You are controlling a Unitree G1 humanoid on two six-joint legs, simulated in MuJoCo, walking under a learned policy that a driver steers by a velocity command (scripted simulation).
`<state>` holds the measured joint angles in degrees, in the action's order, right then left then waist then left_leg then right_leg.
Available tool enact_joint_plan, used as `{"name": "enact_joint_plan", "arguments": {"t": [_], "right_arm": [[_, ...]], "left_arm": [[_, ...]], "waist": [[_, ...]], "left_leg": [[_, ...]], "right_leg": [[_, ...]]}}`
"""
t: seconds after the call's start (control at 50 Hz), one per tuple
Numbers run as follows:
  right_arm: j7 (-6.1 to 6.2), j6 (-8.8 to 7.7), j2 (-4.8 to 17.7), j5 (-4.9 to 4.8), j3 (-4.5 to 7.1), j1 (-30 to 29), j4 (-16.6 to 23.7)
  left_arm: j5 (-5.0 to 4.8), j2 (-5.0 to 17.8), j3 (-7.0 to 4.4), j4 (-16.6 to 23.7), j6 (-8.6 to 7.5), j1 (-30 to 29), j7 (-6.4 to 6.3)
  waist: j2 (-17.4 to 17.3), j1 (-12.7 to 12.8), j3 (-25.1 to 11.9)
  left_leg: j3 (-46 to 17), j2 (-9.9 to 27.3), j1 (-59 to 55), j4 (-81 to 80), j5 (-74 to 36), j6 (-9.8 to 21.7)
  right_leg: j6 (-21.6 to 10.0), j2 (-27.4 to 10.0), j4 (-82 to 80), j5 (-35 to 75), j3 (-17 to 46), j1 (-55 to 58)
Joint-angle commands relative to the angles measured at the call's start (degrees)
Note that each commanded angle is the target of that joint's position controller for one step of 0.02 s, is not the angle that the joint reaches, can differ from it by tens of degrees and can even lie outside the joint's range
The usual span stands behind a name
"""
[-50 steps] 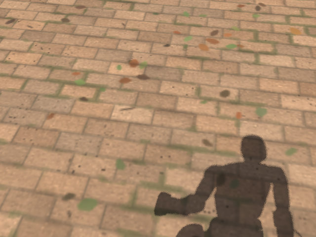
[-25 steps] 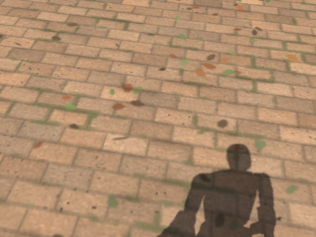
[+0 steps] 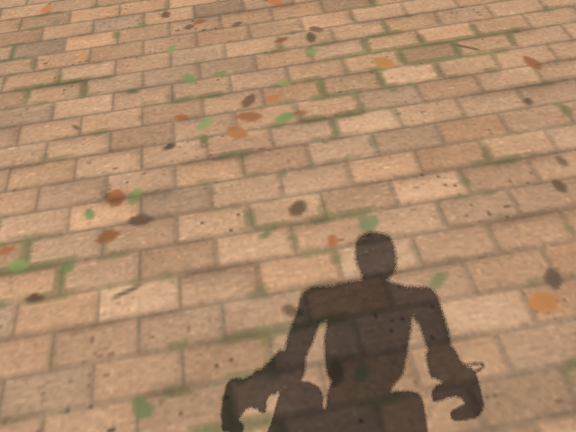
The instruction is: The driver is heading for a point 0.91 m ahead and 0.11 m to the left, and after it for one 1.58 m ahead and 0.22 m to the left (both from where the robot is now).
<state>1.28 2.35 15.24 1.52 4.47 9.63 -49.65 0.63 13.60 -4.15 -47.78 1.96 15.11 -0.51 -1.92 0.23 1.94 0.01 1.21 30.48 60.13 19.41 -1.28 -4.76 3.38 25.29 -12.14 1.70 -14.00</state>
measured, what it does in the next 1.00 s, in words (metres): steps on the spot: left foot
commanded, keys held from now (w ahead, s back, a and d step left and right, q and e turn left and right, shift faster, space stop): e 0.02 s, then no key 0.02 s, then w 0.08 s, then no key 0.76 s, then w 0.12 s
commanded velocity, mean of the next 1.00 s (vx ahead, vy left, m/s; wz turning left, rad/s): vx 0.06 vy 0.00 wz -0.15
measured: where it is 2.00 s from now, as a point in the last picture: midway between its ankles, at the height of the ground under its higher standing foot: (354, 392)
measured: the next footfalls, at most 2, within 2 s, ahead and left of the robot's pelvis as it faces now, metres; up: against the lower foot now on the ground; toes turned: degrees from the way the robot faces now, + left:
left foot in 0.32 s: +0.07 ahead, +0.12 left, +0.00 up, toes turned -6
right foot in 1.16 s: +0.12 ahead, -0.10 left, +0.00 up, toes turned -7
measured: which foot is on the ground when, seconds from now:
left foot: up 0.00-0.30, down 0.32-1.00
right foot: down 0.00-0.98, up 1.00-1.00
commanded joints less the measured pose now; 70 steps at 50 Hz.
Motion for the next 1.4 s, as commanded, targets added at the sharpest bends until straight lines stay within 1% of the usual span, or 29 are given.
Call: {"name": "enact_joint_plan", "arguments": {"t": [0.02, 0.04, 0.12, 0.16, 0.24, 0.3, 0.32, 0.34, 0.36, 0.38, 0.4, 0.44, 0.5, 0.54, 0.64, 0.88, 0.94, 1.0, 1.02, 1.06, 1.12, 1.16, 1.18, 1.2, 1.22, 1.24, 1.26, 1.3, 1.4], "right_arm": [[0.15, -0.24, 3.47, -0.21, 0.69, -0.09, 3.55], [0.27, -0.11, 3.49, -0.31, 0.6, -0.1, 3.71], [-0.8, -0.48, 4.12, 0.45, 0.26, -2.32, 4.98], [-0.85, -1.12, 3.37, 0.07, -0.14, -3.52, 5.52], [0.13, -2.17, 2.67, -0.9, -0.8, -0.07, 5.05], [0.9, -2.82, 1.0, -0.82, -1.56, 5.03, 3.41], [1.31, -3.46, 3.52, 0.19, -1.37, 5.71, 3.38], [1.38, -3.9, 7.22, 0.43, -1.36, 4.38, 4.56], [1.0, -3.51, 8.07, -0.25, -1.19, 2.51, 3.98], [0.57, -3.7, 4.43, -0.43, -2.21, 0.41, 4.43], [0.38, -3.91, 3.07, -0.64, -2.82, -1.01, 4.16], [0.71, -3.91, 3.84, -0.7, -2.93, -1.27, 3.44], [0.61, -3.98, 4.84, -1.11, -2.58, 0.83, 2.13], [0.29, -3.72, 3.45, -1.32, -2.66, 2.61, 1.05], [0.46, -3.56, 3.59, -1.1, -2.44, 3.13, -1.67], [0.65, -2.89, 3.13, -1.01, -2.94, 4.49, -7.29], [0.39, -2.18, 5.22, -0.7, -2.08, 6.17, -8.45], [0.04, -1.55, 7.28, -0.59, -0.98, 11.69, -10.0], [-0.01, -1.81, 6.96, -0.5, -0.83, 12.36, -10.34], [-0.35, -2.83, 6.86, 0.08, -0.62, 11.53, -9.95], [-0.88, -3.9, 6.66, -0.76, -0.32, 7.42, -8.89], [-1.05, -4.24, 5.24, -0.9, -0.5, 4.66, -7.65], [-1.33, -4.78, 1.81, -0.66, -1.53, 2.92, -6.12], [-1.65, -5.19, 0.07, -0.49, -1.96, 1.86, -3.63], [-1.88, -5.19, 3.96, 0.8, -1.07, 0.83, -3.55], [-2.52, -5.53, 2.93, 0.47, -1.21, 1.27, -4.08], [-3.03, -5.95, 1.65, -0.01, -1.53, 2.74, -5.02], [-3.63, -5.85, 1.86, 0.56, -1.33, 2.93, -5.5], [-3.76, -4.48, -0.04, -0.05, -1.81, -3.87, -2.72]], "left_arm": [[-0.31, 8.71, -2.01, 3.75, -1.26, 0.95, -0.29], [-0.18, 8.61, -1.94, 3.76, -1.29, 1.54, -0.43], [0.62, 8.25, -1.62, 3.1, -1.35, 4.51, -0.23], [0.88, 8.36, -1.42, 2.82, -1.55, 4.1, -0.31], [0.91, 9.02, -1.16, 2.64, -2.15, 2.22, -0.26], [-0.11, 6.69, 0.12, 2.88, -2.03, -1.74, -0.52], [-0.19, 3.95, 1.07, 3.13, -2.36, -0.87, -0.48], [-0.4, 1.11, 1.83, 2.88, -2.32, 2.65, -0.45], [-0.02, 4.97, 0.86, 2.35, -1.56, 1.57, -0.82], [0.22, 5.74, 0.78, 1.4, -1.14, 1.2, -0.81], [0.13, 4.6, 1.02, 0.59, -1.0, 0.75, -0.66], [0.31, 3.87, 1.35, -0.95, -1.03, 1.22, -0.24], [0.51, 4.78, 1.7, -2.72, -1.38, 0.51, -0.53], [-0.14, 5.82, 1.51, -4.75, -1.41, 0.23, -0.83], [-0.17, 4.89, 1.86, -8.2, -1.87, -0.2, -1.41], [-0.19, 4.58, 2.62, -14.03, -1.68, -0.51, -1.9], [0.3, 4.74, 2.48, -14.54, -1.38, 0.08, -1.77], [1.54, 2.44, 2.93, -12.0, -1.86, -3.43, -0.61], [1.79, 1.89, 3.13, -10.99, -2.45, -4.79, -0.23], [1.37, 2.63, 2.85, -9.85, -3.69, -5.42, 0.49], [0.5, 1.92, 2.6, -10.59, -5.21, -0.74, 1.15], [0.49, 2.23, 1.9, -14.43, -5.64, 9.57, 0.72], [1.28, 6.03, 0.9, -15.59, -6.12, 16.08, 0.09], [0.79, 11.57, -0.47, -17.01, -5.94, 22.38, 0.2], [0.97, 9.1, 0.06, -16.4, -5.51, 17.88, 0.1], [0.89, 6.94, 0.64, -14.08, -5.87, 12.43, 0.35], [0.78, 5.75, 0.98, -12.93, -6.4, 9.43, 0.45], [0.5, 3.86, 1.73, -12.7, -7.39, 8.71, 0.22], [0.61, 2.72, 2.51, -15.1, -8.22, 15.18, -0.37]], "waist": [[6.82, 0.04, -3.7], [7.36, 0.36, -3.78], [9.94, 2.77, -3.0], [8.4, 2.9, -0.52], [8.0, 1.41, -2.43], [5.66, -2.6, -3.13], [0.89, -1.75, -3.83], [-7.49, 0.84, -5.03], [-9.32, 0.47, -2.06], [-6.45, 1.08, -0.54], [-6.09, 1.43, 0.57], [-6.67, 2.15, -0.49], [-3.23, 1.33, -2.95], [0.81, -0.25, -0.19], [2.42, -0.06, -1.49], [1.85, -0.18, -0.03], [-0.6, -0.84, 0.64], [-6.43, -2.93, 7.62], [-6.29, -3.01, 9.43], [-4.5, -2.24, 8.73], [-3.94, 1.43, 6.74], [-0.29, 5.55, 4.89], [10.29, 8.15, 3.05], [20.21, 8.86, 2.37], [11.01, 5.6, 6.71], [6.35, 2.91, 8.04], [5.11, 1.18, 7.49], [4.8, -0.03, 5.41], [6.02, 1.03, 4.97]], "left_leg": [[-2.01, 0.1, 6.05, 0.37, -0.48, -0.87], [-2.01, 0.06, 6.22, -1.36, -0.14, -1.08], [-0.88, 0.06, 4.25, -9.92, 1.41, -0.96], [-0.81, -0.31, 1.53, -14.29, 2.26, -0.44], [0.23, -1.98, -9.33, -22.16, 4.25, 1.79], [0.16, -1.63, -25.13, -41.35, -9.71, 3.27], [-7.76, 5.78, -30.53, -45.82, -11.76, 4.01], [-20.16, 16.4, -33.12, -48.9, -16.57, 6.9], [-21.21, 19.58, -22.5, -46.79, -20.49, 13.02], [-18.99, 17.04, -20.8, -47.31, -19.72, 13.53], [-15.44, 13.89, -19.84, -47.18, -18.3, 11.75], [-10.17, 9.37, -20.77, -45.12, -21.55, 8.68], [-8.17, 7.19, -22.5, -42.71, -21.47, 6.35], [-6.92, 4.65, -22.28, -43.91, -17.06, 5.19], [-5.67, 4.6, -26.21, -41.17, -22.96, 5.24], [-5.46, 3.94, -24.75, -42.08, -18.57, 4.78], [-7.12, 2.56, -23.66, -43.2, 8.14, 6.81], [-21.42, 11.75, -21.44, -51.29, 30.33, 13.47], [-25.05, 15.1, -20.06, -53.54, 30.01, 15.35], [-25.36, 16.3, -20.54, -54.49, 23.36, 16.09], [-15.55, 11.27, -15.69, -50.84, 13.89, 12.92], [-8.71, 5.68, -4.51, -41.03, 12.28, 10.41], [-1.68, 0.32, 2.41, -25.12, 9.69, 8.09], [3.74, -5.28, 11.84, -10.16, 13.41, 6.96], [-0.72, -1.44, 13.58, -1.13, 11.11, 7.78], [-2.2, 0.75, 13.54, 1.28, 5.2, 8.08], [-2.18, 2.23, 11.81, 1.22, 0.55, 7.55], [-0.66, 3.43, 9.58, -0.09, -4.65, 5.91], [1.62, 1.07, 12.64, -2.1, -9.18, 4.28]], "right_leg": [[-8.3, -13.71, -7.69, 18.17, 16.32, 9.76], [-8.56, -13.9, -7.7, 18.08, 16.66, 10.96], [-10.06, -13.86, -14.47, -13.71, 21.98, 10.97], [-10.21, -13.68, -13.63, -7.43, 21.17, 9.29], [-9.63, -13.46, -8.13, 12.54, 18.96, 6.21], [-4.56, -10.56, -3.43, 14.37, 16.94, -1.13], [-1.11, -7.59, -0.37, 7.52, 14.95, -5.15], [1.23, -1.18, 5.78, -8.14, 8.86, -9.25], [1.59, 0.38, 7.45, -15.68, 4.05, -4.77], [2.1, -1.31, 8.59, -14.17, 4.49, -2.38], [2.48, -1.46, 6.38, -10.76, 4.52, -1.12], [3.34, -1.56, 0.9, -1.87, 3.39, 3.06], [4.41, -4.1, -4.62, 7.27, 5.13, 7.48], [4.7, -5.45, -4.29, 8.58, 6.89, 5.68], [3.79, -6.34, -6.24, 12.61, 7.27, 6.46], [3.01, -7.14, -7.04, 12.12, 7.14, 7.36], [1.22, -3.16, -2.68, -8.97, 4.14, 3.16], [0.41, -0.67, 9.28, -16.42, -1.46, -9.27], [0.51, -2.53, 13.17, -13.39, -2.52, -11.03], [0.38, -4.6, 16.78, -14.05, -1.76, -12.46], [-0.27, -3.48, 6.19, -8.28, -4.86, -0.61], [-0.38, -1.16, -2.34, -5.19, -4.72, 17.32], [-1.93, -12.12, -11.54, -16.4, 11.41, 23.8], [-7.42, -23.93, -20.23, -30.29, 34.25, 25.43], [-8.96, -24.89, -19.51, -31.05, 34.03, 19.9], [-8.13, -22.5, -19.04, -26.84, 28.91, 16.69], [-6.91, -19.84, -19.57, -19.28, 23.47, 15.46], [-5.5, -16.46, -19.82, -4.7, 15.29, 15.92], [-3.95, -14.21, -17.91, 22.04, 1.77, 17.53]]}}
Keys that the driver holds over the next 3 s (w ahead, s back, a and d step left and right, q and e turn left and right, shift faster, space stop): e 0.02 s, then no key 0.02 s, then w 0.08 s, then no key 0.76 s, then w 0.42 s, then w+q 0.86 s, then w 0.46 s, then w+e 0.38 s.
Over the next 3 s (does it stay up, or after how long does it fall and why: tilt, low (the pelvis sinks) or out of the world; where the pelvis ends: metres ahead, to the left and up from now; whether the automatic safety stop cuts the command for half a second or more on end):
stays up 0.99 0.19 0.00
